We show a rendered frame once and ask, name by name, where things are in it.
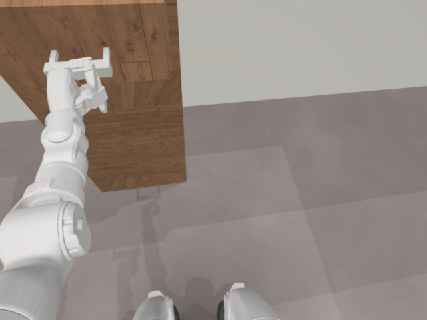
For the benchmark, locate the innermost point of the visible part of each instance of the left robot upper arm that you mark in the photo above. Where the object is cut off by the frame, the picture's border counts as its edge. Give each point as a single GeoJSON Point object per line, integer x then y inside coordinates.
{"type": "Point", "coordinates": [39, 246]}

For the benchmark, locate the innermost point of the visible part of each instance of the left robot forearm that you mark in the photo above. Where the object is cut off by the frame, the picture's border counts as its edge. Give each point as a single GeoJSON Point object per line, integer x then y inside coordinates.
{"type": "Point", "coordinates": [63, 171]}

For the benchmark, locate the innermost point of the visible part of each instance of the left robot hand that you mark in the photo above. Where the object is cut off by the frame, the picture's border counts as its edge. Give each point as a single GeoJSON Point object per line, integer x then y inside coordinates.
{"type": "Point", "coordinates": [63, 92]}

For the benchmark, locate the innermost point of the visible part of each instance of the cabinet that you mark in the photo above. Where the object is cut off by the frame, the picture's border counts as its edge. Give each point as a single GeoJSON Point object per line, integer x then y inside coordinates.
{"type": "Point", "coordinates": [140, 141]}

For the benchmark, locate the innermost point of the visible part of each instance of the drawer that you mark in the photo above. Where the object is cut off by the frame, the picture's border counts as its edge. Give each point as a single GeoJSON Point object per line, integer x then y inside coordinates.
{"type": "Point", "coordinates": [134, 30]}

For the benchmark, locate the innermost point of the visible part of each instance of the handle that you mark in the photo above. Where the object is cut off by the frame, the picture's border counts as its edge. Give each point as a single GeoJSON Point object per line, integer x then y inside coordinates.
{"type": "Point", "coordinates": [103, 66]}

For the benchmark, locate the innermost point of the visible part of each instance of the robot right shin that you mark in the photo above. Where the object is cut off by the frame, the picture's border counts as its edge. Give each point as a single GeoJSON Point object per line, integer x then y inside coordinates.
{"type": "Point", "coordinates": [235, 286]}

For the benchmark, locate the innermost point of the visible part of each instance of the right robot thigh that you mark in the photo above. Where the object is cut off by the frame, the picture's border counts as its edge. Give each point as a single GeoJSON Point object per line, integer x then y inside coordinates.
{"type": "Point", "coordinates": [246, 304]}

